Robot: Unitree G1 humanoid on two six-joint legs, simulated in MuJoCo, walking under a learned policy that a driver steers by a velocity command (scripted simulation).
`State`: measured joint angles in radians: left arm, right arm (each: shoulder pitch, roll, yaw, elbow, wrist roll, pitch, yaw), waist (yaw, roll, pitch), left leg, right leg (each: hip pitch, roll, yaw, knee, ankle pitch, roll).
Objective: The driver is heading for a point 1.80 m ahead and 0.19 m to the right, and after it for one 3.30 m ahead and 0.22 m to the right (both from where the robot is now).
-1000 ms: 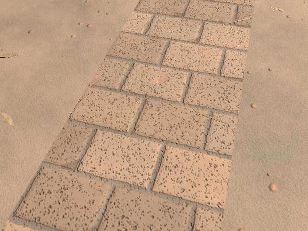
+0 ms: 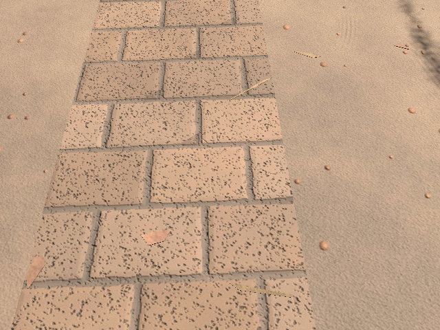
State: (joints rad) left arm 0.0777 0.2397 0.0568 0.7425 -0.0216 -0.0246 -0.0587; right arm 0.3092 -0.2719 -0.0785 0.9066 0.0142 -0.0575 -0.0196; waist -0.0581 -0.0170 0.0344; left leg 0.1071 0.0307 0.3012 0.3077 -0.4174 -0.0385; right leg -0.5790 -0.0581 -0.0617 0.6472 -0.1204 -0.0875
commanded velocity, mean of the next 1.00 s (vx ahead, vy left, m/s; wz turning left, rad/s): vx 0.50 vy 0.00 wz -0.28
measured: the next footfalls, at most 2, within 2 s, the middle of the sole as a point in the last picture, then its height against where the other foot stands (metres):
right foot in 0.04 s outside the picture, level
left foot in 0.52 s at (209, 312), level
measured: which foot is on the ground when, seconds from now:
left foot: down 0.00-0.02, up 0.04-0.50, down 0.52-1.00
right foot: up 0.00-0.02, down 0.04-0.54, up 0.56-1.00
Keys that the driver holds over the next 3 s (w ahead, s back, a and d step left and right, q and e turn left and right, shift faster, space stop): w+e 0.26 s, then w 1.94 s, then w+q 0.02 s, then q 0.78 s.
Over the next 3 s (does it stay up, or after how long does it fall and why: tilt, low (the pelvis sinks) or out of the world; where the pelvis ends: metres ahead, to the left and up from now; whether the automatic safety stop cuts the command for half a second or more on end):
stays up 1.42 -0.36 0.01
